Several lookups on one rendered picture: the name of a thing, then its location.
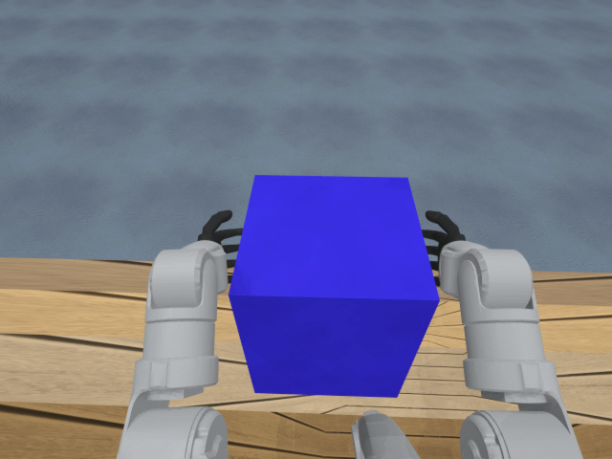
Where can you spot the carton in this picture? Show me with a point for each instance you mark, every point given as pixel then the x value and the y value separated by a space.
pixel 332 290

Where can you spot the left robot upper arm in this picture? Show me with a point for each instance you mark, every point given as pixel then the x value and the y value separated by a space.
pixel 184 432

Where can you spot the robot right thigh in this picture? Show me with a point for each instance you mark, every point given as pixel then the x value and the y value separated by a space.
pixel 377 436

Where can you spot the robot right forearm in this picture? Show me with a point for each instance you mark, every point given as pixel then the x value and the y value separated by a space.
pixel 506 359

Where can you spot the robot left forearm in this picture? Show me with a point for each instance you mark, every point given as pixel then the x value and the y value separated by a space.
pixel 181 307

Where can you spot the right robot hand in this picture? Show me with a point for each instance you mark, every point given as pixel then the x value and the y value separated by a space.
pixel 452 234

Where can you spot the right robot upper arm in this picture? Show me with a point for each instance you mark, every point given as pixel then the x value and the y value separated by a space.
pixel 506 434

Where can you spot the left robot hand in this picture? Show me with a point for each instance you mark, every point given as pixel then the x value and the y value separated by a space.
pixel 210 233

